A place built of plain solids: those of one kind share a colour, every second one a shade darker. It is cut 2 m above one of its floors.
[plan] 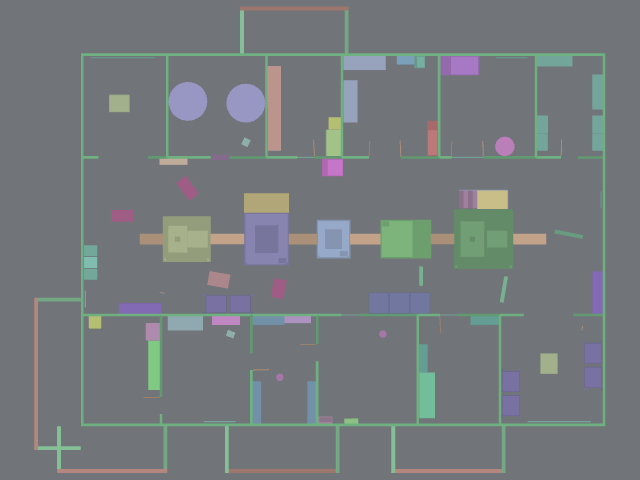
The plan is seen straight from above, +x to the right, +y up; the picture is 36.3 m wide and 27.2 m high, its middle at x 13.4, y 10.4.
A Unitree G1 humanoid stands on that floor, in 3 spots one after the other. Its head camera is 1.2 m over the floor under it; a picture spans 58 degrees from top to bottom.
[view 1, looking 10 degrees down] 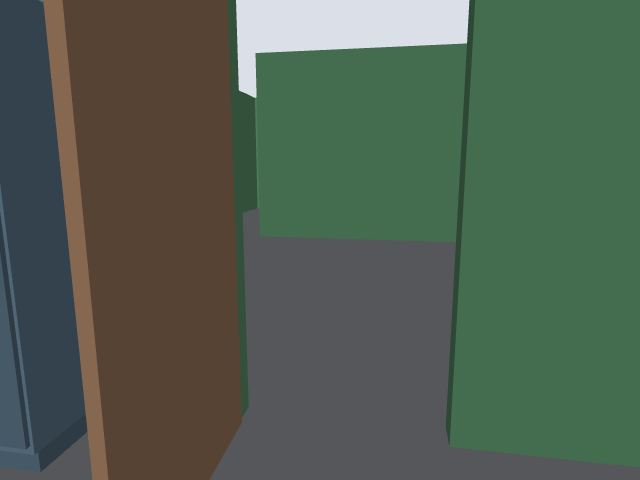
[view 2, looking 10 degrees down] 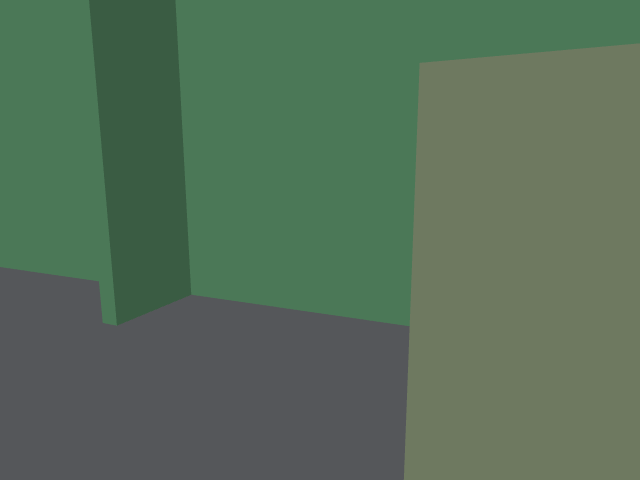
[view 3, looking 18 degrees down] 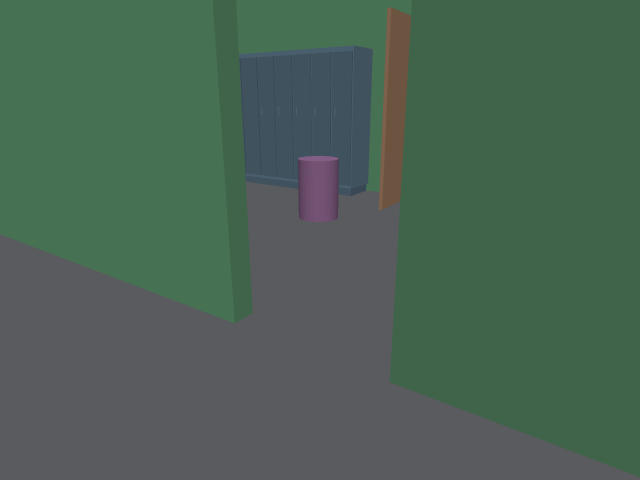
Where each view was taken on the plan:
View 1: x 11.33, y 3.73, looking -170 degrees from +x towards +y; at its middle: ground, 6.91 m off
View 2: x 3.10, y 17.77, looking -157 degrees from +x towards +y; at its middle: wall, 3.42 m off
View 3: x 14.85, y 5.15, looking -146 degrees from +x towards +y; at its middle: ground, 3.88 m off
